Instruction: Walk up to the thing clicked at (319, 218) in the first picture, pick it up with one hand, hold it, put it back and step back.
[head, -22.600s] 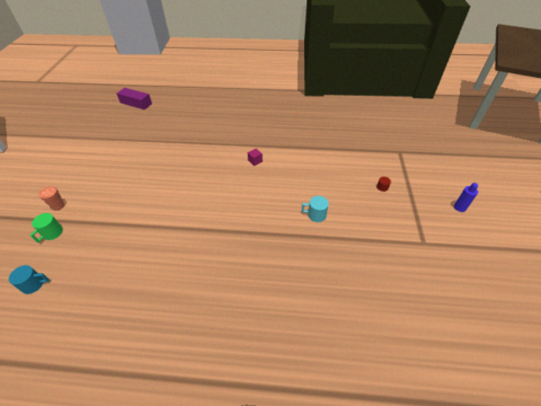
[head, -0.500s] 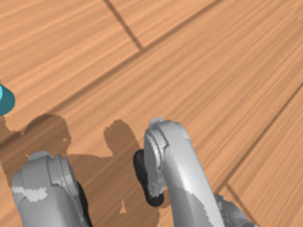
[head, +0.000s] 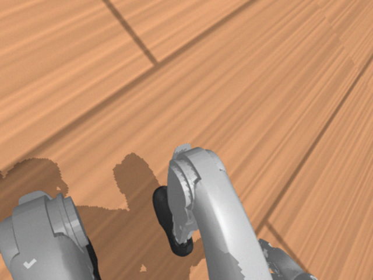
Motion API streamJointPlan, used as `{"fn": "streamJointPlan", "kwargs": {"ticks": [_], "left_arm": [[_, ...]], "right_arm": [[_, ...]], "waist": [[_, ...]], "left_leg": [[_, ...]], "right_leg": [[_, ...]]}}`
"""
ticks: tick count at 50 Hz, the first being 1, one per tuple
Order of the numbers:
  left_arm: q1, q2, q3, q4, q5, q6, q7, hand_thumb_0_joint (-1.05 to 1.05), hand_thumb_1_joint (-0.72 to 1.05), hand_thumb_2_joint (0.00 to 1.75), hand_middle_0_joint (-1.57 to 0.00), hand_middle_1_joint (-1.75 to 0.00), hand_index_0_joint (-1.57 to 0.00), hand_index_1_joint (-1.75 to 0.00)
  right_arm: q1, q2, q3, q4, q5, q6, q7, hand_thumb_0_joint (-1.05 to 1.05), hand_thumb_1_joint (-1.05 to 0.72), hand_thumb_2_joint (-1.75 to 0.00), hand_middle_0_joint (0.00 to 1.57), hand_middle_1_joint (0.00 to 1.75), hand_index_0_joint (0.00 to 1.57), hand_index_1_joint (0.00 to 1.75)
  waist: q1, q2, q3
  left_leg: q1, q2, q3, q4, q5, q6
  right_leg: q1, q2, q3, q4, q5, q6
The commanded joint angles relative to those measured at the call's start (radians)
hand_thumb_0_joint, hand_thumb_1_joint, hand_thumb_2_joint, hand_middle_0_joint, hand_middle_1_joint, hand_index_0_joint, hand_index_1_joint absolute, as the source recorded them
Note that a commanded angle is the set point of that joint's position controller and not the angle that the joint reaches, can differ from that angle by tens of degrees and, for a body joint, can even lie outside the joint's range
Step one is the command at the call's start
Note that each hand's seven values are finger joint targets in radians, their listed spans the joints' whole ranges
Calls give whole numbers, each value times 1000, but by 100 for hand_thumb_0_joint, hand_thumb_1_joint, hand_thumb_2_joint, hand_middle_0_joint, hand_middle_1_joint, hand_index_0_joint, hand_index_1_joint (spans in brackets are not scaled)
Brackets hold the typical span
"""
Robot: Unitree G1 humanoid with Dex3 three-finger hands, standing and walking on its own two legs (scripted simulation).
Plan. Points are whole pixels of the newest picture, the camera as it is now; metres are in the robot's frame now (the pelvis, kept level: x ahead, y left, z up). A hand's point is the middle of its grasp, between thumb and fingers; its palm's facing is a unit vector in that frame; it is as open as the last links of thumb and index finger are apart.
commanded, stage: open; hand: left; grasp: from above
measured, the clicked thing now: out of the picture +0.46 +0.33 -0.26
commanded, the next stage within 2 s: withdraw in 0.94 s
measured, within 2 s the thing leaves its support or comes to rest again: neither
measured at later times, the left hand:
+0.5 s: hand out of the picture +0.46 +0.32 -0.23, palm faces -0.46 -0.11 -0.88, open 13.6 cm
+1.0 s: hand out of the picture +0.46 +0.32 -0.22, palm faces -0.45 -0.11 -0.89, open 13.7 cm
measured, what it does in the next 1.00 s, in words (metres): stands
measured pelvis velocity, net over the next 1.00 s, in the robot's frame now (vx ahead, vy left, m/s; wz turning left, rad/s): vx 0.00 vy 0.00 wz -0.01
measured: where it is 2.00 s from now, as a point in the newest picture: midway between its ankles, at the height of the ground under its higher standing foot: (136, 256)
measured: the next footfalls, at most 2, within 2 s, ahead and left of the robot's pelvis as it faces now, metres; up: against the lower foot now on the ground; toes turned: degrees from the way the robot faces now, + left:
none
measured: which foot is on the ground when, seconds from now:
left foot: down 0.00-1.00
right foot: down 0.00-1.00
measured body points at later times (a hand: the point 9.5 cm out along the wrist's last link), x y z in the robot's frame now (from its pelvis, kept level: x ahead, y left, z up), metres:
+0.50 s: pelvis +0.00 +0.00 +0.00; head +0.28 +0.11 +0.34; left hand +0.48 +0.32 -0.18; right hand +0.04 -0.26 -0.06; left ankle +0.06 +0.12 -0.27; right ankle +0.12 -0.12 -0.27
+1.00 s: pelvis +0.00 +0.00 +0.01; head +0.28 +0.11 +0.35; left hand +0.48 +0.32 -0.17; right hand +0.05 -0.26 -0.06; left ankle +0.06 +0.12 -0.27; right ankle +0.12 -0.12 -0.27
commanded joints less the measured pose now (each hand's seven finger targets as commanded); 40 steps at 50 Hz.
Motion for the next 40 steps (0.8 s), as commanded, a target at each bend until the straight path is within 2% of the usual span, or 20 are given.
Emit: {"fn": "streamJointPlan", "kwargs": {"ticks": [1, 3, 5, 6, 7, 8, 10, 11, 13, 14, 19, 21, 22, 23, 26, 32, 33, 35, 38, 40], "left_arm": [[-305, 252, 4, -138, -5, 0, 62, 0, 1, 91, -39, -101, -43, -97], [-308, 277, 24, -146, -2, 4, 69, 0, -15, 92, -32, -101, -35, -98], [-324, 262, 12, -159, -14, 3, 74, 0, -24, 94, -25, -103, -28, -100], [-309, 235, -12, -142, -15, 6, 76, 0, -29, 95, -21, -105, -24, -102], [-312, 220, -20, -127, -24, 9, 78, 0, -32, 94, -18, -106, -21, -102], [-328, 251, -6, -164, -19, 8, 79, 0, -34, 94, -16, -107, -19, -104], [-297, 254, -12, -137, -29, 22, 79, 0, -40, 100, -14, -108, -16, -106], [-305, 236, -17, -134, -37, 24, 74, 0, -40, 101, -13, -110, -15, -108], [-313, 245, -12, -145, -48, 31, 71, 0, -46, 104, -9, -112, -11, -110], [-296, 262, -2, -151, -56, 35, 70, 0, -46, 107, -10, -113, -11, -112], [-290, 235, -21, -187, -70, 42, 44, 0, -48, 105, -8, -113, -10, -111], [-282, 226, -26, -188, -73, 44, 33, 0, -49, 104, -8, -111, -9, -110], [-289, 255, 0, -217, -76, 41, 31, 0, -48, 103, -8, -111, -9, -110], [-272, 256, -5, -208, -75, 43, 26, 0, -50, 104, -8, -111, -9, -109], [-253, 232, -8, -213, -84, 37, 20, 0, -50, 103, -7, -109, -8, -108], [-233, 273, 32, -208, -71, 23, 4, 0, -49, 107, -8, -111, -9, -111], [-237, 269, 31, -233, -70, 20, 5, 0, -50, 107, -8, -111, -8, -110], [-259, 214, -18, -246, -77, 15, 3, 0, -49, 107, -8, -110, -8, -110], [-247, 241, -8, -251, -82, 11, 18, 0, -49, 104, -7, -109, -8, -108], [-246, 244, -8, -222, -76, 14, 16, 0, -47, 103, -7, -110, -9, -108]], "right_arm": [[190, -309, -84, 1, -3, -13, -8, 0, -89, -89, 20, 30, 20, 30], [202, -314, -82, 3, -2, -13, -7, 0, -89, -89, 20, 30, 20, 30], [191, -309, -77, -1, 0, -20, -5, 0, -89, -90, 20, 30, 20, 30], [193, -299, -72, 10, -1, -22, -3, 0, -89, -90, 20, 30, 20, 30], [204, -302, -72, 24, -2, -26, 0, 0, -89, -90, 20, 30, 20, 30], [195, -307, -73, 7, -2, -32, 4, 0, -89, -90, 20, 30, 20, 30], [208, -307, -72, 21, 3, -32, 4, 0, -89, -90, 20, 30, 20, 30], [213, -306, -71, 22, 0, -37, 9, 0, -89, -90, 20, 30, 20, 30], [215, -311, -71, 25, -1, -42, 14, 0, -89, -90, 20, 30, 20, 30], [206, -315, -74, 19, 4, -42, 13, 0, -89, -90, 20, 30, 20, 30], [208, -308, -70, 17, 8, -37, 15, 0, -89, -90, 20, 30, 20, 30], [217, -312, -73, 20, 10, -37, 18, 0, -89, -90, 20, 30, 20, 30], [216, -318, -74, 5, 7, -39, 19, 0, -89, -90, 20, 30, 20, 30], [214, -315, -72, 10, 10, -37, 19, 0, -89, -90, 20, 30, 20, 30], [222, -318, -71, 9, 9, -30, 17, 0, -89, -90, 20, 30, 20, 30], [220, -319, -82, 5, 7, -20, 19, 0, -89, -90, 20, 30, 20, 30], [223, -316, -83, -8, 8, -18, 19, 0, -89, -90, 20, 30, 20, 30], [208, -300, -72, -10, 10, -16, 20, 0, -89, -90, 20, 30, 20, 30], [212, -299, -73, 8, 14, -8, 16, 0, -89, -90, 20, 30, 20, 30], [219, -310, -77, 3, 13, -10, 15, 0, -89, -90, 20, 30, 20, 30]], "waist": [[-42, 461, -610], [-41, 451, -626], [-47, 465, -634], [-45, 466, -634], [-56, 457, -608], [-59, 461, -629], [-40, 468, -649], [-55, 463, -640], [-49, 475, -623], [-32, 479, -623], [-37, 503, -673], [-48, 510, -647], [-46, 510, -662], [-32, 502, -662], [-34, 504, -653], [-34, 497, -644], [-30, 486, -658], [-35, 492, -677], [-17, 492, -705], [-33, 478, -658]], "left_leg": [[466, 3, 87, -273, 143, 15], [459, 4, 92, -264, 171, 17], [469, 5, 90, -261, 184, 15], [469, 8, 91, -257, 186, 17], [467, 6, 88, -257, 180, 16], [473, 8, 89, -250, 177, 18], [479, 9, 93, -253, 205, 17], [480, 8, 91, -251, 193, 17], [480, 10, 81, -264, 177, 13], [474, 9, 80, -270, 175, 12], [519, 10, 74, -274, 213, 7], [525, 10, 74, -268, 234, 4], [523, 10, 77, -265, 250, 6], [520, 10, 79, -262, 252, 7], [519, 5, 80, -270, 264, 1], [510, 9, 79, -270, 224, 6], [498, 6, 89, -267, 230, 10], [506, 4, 92, -267, 242, 10], [511, 7, 88, -277, 254, 10], [489, 5, 90, -267, 241, 12]], "right_leg": [[321, 39, -103, -200, 163, -70], [351, 40, -101, -203, 187, -68], [346, 41, -99, -199, 200, -69], [355, 45, -98, -204, 206, -69], [337, 40, -103, -202, 204, -67], [357, 45, -101, -203, 203, -66], [371, 48, -96, -206, 223, -67], [363, 44, -99, -200, 216, -66], [348, 40, -103, -200, 200, -68], [341, 39, -104, -202, 192, -71], [364, 40, -104, -195, 228, -73], [356, 36, -103, -192, 242, -73], [378, 37, -105, -195, 256, -71], [380, 39, -101, -195, 255, -73], [380, 36, -104, -205, 254, -80], [379, 39, -102, -204, 225, -78], [398, 40, -98, -214, 232, -75], [415, 41, -96, -219, 248, -74], [434, 47, -97, -221, 261, -70], [397, 42, -100, -220, 245, -72]]}}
